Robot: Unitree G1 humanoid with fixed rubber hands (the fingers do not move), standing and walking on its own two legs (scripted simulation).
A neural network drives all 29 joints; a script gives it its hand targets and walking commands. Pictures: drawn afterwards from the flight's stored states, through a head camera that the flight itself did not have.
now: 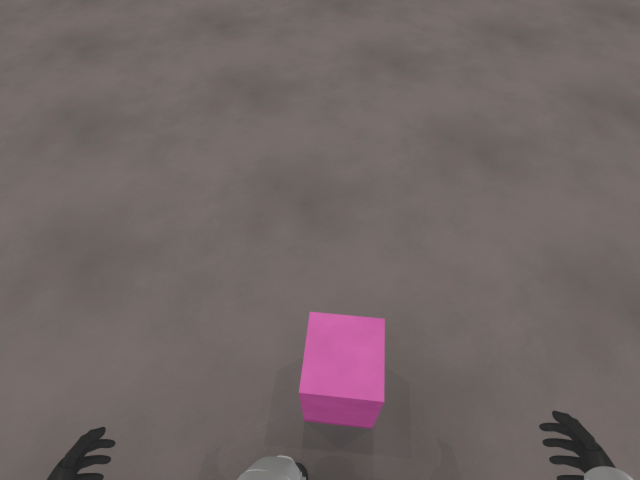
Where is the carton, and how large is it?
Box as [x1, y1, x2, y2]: [299, 312, 384, 428]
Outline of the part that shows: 310,312 299,388 299,395 304,420 371,428 383,403 384,319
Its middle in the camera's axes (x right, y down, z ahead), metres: +0.06 +0.38 +1.08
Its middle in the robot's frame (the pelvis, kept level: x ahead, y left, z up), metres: +0.43 -0.02 -0.62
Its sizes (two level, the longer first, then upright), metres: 0.210 0.200 0.293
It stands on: the floor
